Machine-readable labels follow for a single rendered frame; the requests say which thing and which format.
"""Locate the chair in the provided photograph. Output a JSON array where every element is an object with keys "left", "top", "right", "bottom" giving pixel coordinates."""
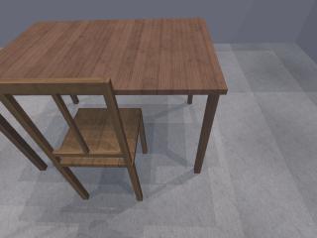
[{"left": 0, "top": 77, "right": 148, "bottom": 201}]

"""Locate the table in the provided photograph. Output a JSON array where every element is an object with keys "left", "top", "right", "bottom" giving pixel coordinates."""
[{"left": 0, "top": 17, "right": 228, "bottom": 174}]

